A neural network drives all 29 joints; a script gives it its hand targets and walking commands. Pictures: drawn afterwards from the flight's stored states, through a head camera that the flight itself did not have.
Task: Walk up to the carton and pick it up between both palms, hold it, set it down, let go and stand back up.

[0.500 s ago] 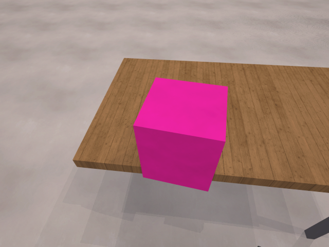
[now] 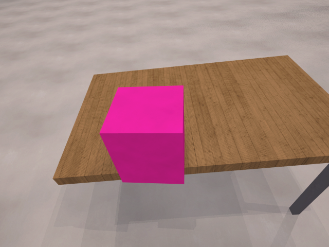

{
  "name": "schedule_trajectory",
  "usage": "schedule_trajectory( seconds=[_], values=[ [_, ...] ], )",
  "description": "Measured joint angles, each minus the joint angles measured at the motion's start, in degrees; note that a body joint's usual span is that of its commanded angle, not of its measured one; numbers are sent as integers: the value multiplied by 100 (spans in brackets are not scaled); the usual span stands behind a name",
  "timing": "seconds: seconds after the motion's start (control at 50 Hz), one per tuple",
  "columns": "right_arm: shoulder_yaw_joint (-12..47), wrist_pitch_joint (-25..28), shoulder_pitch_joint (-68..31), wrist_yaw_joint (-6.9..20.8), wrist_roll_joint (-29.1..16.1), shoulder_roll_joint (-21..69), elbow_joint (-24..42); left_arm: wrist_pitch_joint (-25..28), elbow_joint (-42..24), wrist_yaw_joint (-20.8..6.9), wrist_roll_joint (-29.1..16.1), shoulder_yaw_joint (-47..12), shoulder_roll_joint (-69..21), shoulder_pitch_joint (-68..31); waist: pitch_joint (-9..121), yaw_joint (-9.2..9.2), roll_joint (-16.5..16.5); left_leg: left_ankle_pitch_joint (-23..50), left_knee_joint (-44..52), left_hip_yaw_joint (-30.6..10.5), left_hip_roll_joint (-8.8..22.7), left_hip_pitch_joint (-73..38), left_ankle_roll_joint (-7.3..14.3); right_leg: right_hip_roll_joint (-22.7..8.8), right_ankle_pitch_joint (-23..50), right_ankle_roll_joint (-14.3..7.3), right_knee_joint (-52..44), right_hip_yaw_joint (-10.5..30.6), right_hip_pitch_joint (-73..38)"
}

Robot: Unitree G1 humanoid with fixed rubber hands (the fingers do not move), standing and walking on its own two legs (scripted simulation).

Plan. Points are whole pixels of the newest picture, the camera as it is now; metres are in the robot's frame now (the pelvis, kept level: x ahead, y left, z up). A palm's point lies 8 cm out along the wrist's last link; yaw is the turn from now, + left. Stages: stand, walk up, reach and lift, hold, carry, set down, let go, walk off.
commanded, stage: walk up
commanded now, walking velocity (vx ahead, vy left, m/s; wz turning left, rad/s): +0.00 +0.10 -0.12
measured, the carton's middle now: (151, 136) +0.48 +0.07 -0.01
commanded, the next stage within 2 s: stand in 1.88 s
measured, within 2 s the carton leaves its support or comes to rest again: neither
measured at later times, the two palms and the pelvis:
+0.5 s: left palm out of the picture -0.03 +0.28 -0.14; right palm out of the picture +0.00 -0.20 -0.14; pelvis -0.02 +0.04 +0.00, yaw +0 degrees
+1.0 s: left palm out of the picture -0.01 +0.28 -0.11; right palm out of the picture +0.06 -0.20 -0.15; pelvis +0.02 +0.04 +0.01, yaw +0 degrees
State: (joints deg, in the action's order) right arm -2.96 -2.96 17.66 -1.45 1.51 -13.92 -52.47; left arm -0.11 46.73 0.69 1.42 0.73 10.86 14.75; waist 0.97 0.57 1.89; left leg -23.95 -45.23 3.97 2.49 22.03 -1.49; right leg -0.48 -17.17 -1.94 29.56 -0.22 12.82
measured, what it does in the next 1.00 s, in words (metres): steps on the spot: left foot, then right foot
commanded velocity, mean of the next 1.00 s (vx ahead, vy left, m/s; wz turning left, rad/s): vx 0.05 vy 0.08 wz -0.03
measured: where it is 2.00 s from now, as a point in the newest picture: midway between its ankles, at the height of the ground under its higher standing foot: outside the picture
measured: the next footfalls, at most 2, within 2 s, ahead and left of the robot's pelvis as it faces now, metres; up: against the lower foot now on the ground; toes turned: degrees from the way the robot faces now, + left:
left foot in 0.30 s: +0.00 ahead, +0.13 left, +0.00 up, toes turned +5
right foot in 0.72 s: +0.06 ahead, -0.07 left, +0.00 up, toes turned -7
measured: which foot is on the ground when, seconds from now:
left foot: up 0.00-0.28, down 0.30-0.72, up 0.74-1.00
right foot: down 0.00-0.44, up 0.46-0.70, down 0.72-1.00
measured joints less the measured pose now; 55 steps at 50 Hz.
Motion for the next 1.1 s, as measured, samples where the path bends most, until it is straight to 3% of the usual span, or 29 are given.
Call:
schedule_trajectory(
  seconds=[0.06, 0.12, 0.26, 0.3, 0.34, 0.38, 0.46, 0.54, 0.62, 0.7, 0.76, 0.82, 0.84, 0.92, 1.02, 1.1],
  values=[
    [-56, -51, -20, 87, 2, -25, -55, 50, 132, 43, -38, -37, 20, 168, -55, 21, -49, 326, -588, -234, -123, 222, -19, -111, 317, 2, -496, 129, -152],
    [-66, -56, 51, 121, -21, -49, -191, 108, 305, 66, -88, -59, 22, 202, -97, -51, 23, 627, -571, -435, -121, 191, -50, -142, 482, -17, -764, 95, -231],
    [89, -44, 131, 25, -78, 225, -519, 114, 649, 104, -46, -154, -111, 124, -106, -33, 56, 454, 1104, -277, -112, -770, -56, 84, 381, -7, -583, -182, -192],
    [137, 53, 70, -16, -97, 299, -545, 92, 759, 107, -48, -162, -120, 151, -118, -8, 33, 865, 1852, -238, -154, -1129, 31, 183, 304, 18, -431, -275, -143],
    [174, 156, -34, -49, -103, 467, -631, 70, 917, 106, -71, -129, -35, 182, -165, 41, -271, 916, 2032, -186, -266, -1273, 238, 87, 270, 99, -323, -218, -153],
    [174, 193, -43, -65, -104, 519, -659, 38, 994, 118, -88, -107, -9, 256, -139, 135, -433, 889, 2034, -131, -332, -1322, 309, 23, 263, 128, -310, -158, -185],
    [93, 88, -59, -88, -46, 329, -616, -50, 1100, 144, -22, -62, -11, 401, -63, 240, -354, 745, 1856, 72, -469, -1296, 428, -156, -94, 95, 184, -49, 28],
    [63, 128, 182, -109, -37, 257, -598, -143, 1218, 83, 54, 39, 32, 572, 119, 47, -82, 704, 1925, 244, -453, -1346, 521, -237, -1023, 66, 1703, -354, 586],
    [100, 222, 545, -93, -3, 342, -860, 11, 1083, -1, 65, 45, 4, 420, 100, -103, 72, 857, 2276, 201, -430, -1455, 465, -288, -1020, 79, 1913, -540, 866],
    [124, 251, 705, -64, -9, 383, -1080, 172, 890, 79, 1, 39, -35, 168, -106, -68, -1, 648, 1967, 254, -477, -1354, 362, -337, -64, 89, 561, -540, 554],
    [127, 226, 669, -36, -59, 288, -1125, 237, 872, 197, 26, -2, -180, 69, -193, -31, 203, 65, 977, 124, -308, -978, 280, -205, 173, -11, 297, -714, 369],
    [95, 122, 452, 0, -19, 295, -987, 197, 891, 262, 42, 5, -173, 213, -168, 110, -84, -493, -405, 145, -404, -394, 161, -380, 141, -15, 59, -623, 201],
    [66, 101, 313, 14, -13, 262, -916, 186, 907, 286, 36, -5, -173, 280, -200, 153, -153, -460, -763, 86, -411, -204, 111, -435, 289, 109, -97, -570, 130],
    [-34, 49, -216, 48, -14, 77, -604, 174, 1064, 303, -9, -53, -187, 503, -318, 172, -154, 153, -1305, -278, -285, 353, -62, -560, 484, 87, -505, -489, -31],
    [13, -25, -512, 64, -96, 118, -492, 177, 1296, 215, -7, -70, -198, 639, -238, 108, 5, 710, -218, -453, -14, 134, -173, -520, 521, 188, -589, -538, -80],
    [110, 35, -542, -1, -80, 341, -503, 102, 1400, 162, 41, -54, -191, 562, -205, 99, -13, 977, 1199, -207, -20, -541, -156, -360, 347, 274, -276, -643, -13]
  ],
)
